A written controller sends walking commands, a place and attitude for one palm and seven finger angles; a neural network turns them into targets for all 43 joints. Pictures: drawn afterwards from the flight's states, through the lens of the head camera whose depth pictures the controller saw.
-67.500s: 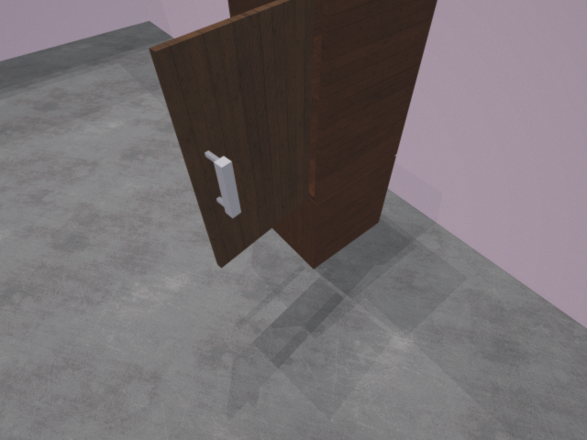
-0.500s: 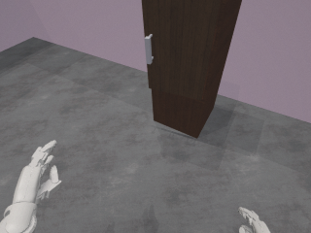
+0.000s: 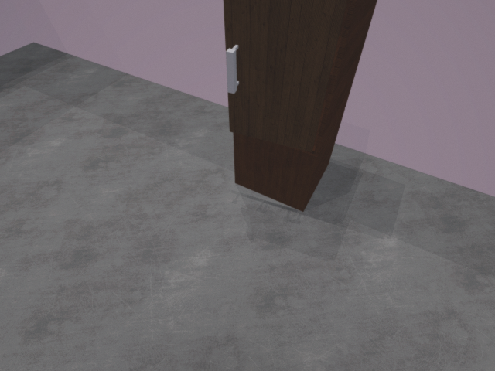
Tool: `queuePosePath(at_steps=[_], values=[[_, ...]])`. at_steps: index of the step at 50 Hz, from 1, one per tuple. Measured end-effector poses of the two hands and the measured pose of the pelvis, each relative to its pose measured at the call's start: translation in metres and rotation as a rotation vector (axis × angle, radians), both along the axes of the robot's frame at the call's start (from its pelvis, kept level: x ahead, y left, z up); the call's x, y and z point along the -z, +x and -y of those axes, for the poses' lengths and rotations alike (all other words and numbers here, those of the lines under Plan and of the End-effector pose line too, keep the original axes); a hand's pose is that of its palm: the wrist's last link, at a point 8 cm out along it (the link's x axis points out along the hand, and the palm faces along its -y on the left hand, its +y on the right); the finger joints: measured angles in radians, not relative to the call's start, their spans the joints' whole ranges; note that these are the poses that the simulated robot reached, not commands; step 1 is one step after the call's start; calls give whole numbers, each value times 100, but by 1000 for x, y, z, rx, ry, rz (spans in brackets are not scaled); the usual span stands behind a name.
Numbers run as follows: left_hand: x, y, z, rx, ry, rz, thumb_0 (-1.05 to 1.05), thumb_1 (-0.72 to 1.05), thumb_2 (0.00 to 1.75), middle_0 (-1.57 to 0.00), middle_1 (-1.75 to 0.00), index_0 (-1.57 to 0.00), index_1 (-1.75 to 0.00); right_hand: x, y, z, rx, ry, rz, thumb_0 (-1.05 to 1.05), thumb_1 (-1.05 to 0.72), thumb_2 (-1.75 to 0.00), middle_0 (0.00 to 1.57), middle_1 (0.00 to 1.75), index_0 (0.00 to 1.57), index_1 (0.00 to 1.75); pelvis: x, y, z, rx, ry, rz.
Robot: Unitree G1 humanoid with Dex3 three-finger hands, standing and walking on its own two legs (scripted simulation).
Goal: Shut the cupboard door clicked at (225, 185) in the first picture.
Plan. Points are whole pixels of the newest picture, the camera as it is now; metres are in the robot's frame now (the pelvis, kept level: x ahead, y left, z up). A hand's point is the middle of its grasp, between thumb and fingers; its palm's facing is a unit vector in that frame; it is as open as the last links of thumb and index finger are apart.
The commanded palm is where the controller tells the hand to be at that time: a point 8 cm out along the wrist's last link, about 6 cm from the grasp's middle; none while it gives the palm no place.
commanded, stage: let the arm hang, fingers relaxed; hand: left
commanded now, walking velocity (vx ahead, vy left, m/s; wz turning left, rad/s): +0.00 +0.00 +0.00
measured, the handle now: (234, 69) +1.04 +0.10 -0.04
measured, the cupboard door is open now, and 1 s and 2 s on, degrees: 8 8 8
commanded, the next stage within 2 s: look to check the result in 0.50 s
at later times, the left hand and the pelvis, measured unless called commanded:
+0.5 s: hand out of the picture +0.00 +0.17 -0.17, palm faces +0.02 -0.98 -0.18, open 7.4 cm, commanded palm none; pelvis +0.00 +0.01 +0.00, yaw -1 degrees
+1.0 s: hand out of the picture +0.05 +0.20 -0.16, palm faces -0.01 -0.96 -0.27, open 7.4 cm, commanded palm none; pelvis +0.02 -0.01 +0.00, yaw -1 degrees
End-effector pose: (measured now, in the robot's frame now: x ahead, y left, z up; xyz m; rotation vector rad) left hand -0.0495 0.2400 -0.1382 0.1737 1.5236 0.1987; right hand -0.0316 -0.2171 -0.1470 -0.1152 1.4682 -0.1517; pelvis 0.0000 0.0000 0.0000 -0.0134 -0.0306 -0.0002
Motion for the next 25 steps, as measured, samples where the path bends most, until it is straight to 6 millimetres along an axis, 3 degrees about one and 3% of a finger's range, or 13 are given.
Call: queuePosePath(at_steps=[4, 10, 18, 25], values=[[-1, -2, 2, -1, -3, 1, 0, 92, 90, -20, -30, -20, -30, 4, 2, -9, 12, 20, 17, 0, -91, -90, 20, 30, 20, 30, 0, 0, -3, 8, 4, 5], [3, 12, 12, 9, -29, 48, 0, 91, 90, -20, -30, -19, -30, 4, 10, -15, 21, 24, 53, 0, -91, -90, 20, 30, 20, 30, -1, -1, -6, 15, 8, 7], [8, 36, 24, 23, -66, 114, 0, 91, 90, -20, -30, -20, -30, 1, 13, -11, 26, 3, 72, 0, -91, -90, 20, 30, 20, 30, -1, 0, -7, 16, 9, 6], [6, 46, 21, 31, -57, 123, 0, 91, 90, -20, -30, -20, -30, -1, 12, -3, 27, -13, 57, 0, -91, -90, 20, 30, 20, 30, -1, 2, -5, 15, 11, 0]])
